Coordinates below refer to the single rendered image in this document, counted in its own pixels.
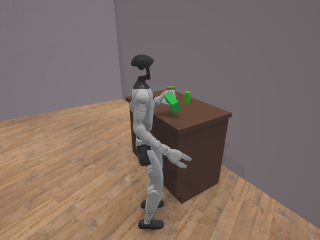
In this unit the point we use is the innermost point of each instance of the sponge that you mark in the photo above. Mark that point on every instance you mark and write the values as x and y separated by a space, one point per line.
172 101

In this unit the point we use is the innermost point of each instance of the robot shin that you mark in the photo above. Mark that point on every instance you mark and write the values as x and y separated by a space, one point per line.
149 183
152 203

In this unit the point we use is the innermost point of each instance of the robot left shin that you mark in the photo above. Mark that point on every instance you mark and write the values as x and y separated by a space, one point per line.
149 183

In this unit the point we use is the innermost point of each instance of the robot right upper arm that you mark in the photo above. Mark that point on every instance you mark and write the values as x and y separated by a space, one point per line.
141 102

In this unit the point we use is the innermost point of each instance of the robot right hand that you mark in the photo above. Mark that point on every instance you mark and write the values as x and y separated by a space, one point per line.
175 155

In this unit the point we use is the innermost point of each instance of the robot right shin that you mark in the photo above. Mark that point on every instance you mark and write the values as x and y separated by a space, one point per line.
152 203

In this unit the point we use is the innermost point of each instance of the robot right forearm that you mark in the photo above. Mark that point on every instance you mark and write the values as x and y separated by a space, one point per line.
147 137

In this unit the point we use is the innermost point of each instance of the robot left forearm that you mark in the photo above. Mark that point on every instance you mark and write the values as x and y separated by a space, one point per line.
157 101

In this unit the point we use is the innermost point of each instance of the robot left hand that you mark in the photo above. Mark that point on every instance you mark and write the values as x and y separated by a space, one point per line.
163 97

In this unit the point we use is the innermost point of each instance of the robot left upper arm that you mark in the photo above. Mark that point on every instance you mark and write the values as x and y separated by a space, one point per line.
130 106

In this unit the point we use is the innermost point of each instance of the table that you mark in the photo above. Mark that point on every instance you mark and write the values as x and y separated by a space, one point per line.
199 131

